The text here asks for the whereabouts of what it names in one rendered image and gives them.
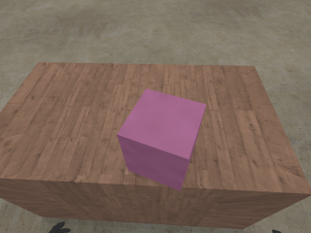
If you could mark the carton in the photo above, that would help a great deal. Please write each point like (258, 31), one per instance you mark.
(158, 137)

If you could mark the left robot hand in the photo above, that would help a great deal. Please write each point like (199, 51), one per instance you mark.
(56, 228)

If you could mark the pedestal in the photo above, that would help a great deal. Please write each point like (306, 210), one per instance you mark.
(60, 154)

